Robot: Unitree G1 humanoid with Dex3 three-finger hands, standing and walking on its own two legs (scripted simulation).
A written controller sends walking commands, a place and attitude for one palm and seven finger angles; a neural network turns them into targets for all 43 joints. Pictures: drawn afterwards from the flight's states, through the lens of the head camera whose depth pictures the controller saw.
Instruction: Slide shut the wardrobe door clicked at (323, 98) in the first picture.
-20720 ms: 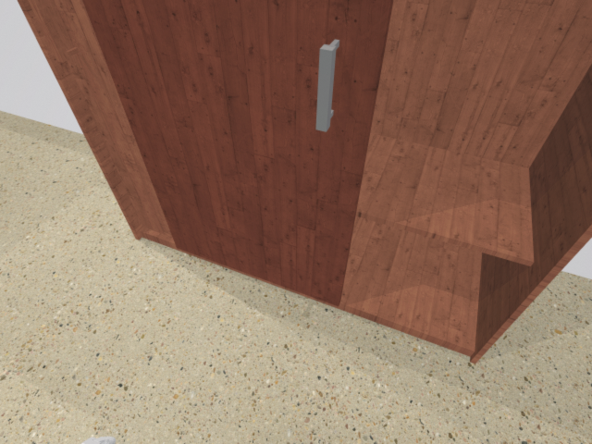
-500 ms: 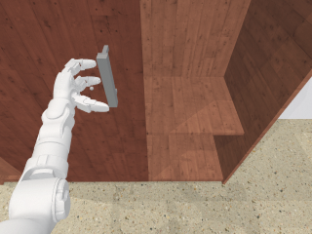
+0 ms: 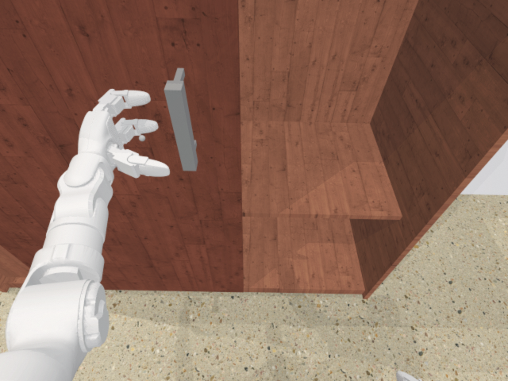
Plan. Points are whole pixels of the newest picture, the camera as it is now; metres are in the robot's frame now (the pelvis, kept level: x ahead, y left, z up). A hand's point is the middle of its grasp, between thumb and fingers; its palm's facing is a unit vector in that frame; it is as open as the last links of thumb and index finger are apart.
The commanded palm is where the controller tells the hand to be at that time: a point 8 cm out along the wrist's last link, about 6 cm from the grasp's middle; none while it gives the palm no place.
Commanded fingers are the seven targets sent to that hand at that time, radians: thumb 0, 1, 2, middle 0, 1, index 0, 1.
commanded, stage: move the hooked fingers beside the handle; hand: left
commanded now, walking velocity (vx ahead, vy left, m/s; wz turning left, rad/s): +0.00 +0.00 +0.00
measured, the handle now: (185, 122) +0.50 +0.12 +0.14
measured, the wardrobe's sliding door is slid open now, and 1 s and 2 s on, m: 0.49 0.49 0.49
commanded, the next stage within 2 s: feel for the door with the fingertips in 1.00 s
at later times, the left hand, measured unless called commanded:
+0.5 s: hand (135, 139) +0.45 +0.19 +0.14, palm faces +0.02 -1.00 +0.00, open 14.0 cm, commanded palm +0.42 +0.24 +0.14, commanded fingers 0.00 -0.50 0.30 -0.30 -1.20 -0.30 -1.20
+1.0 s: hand (133, 140) +0.44 +0.19 +0.15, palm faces +0.02 -1.00 +0.00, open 14.0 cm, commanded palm +0.42 +0.23 +0.14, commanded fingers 0.00 -0.50 0.30 -0.30 -1.20 -0.30 -1.20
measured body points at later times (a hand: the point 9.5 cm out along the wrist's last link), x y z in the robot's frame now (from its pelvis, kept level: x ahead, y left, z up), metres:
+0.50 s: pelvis +0.00 +0.00 +0.00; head +0.03 +0.00 +0.45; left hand +0.44 +0.24 +0.15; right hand +0.08 -0.27 -0.11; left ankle +0.01 +0.11 -0.74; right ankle -0.01 -0.11 -0.74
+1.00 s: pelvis +0.00 +0.00 +0.00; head +0.03 +0.00 +0.45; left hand +0.43 +0.24 +0.15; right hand +0.08 -0.27 -0.11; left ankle +0.01 +0.11 -0.74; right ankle -0.01 -0.11 -0.74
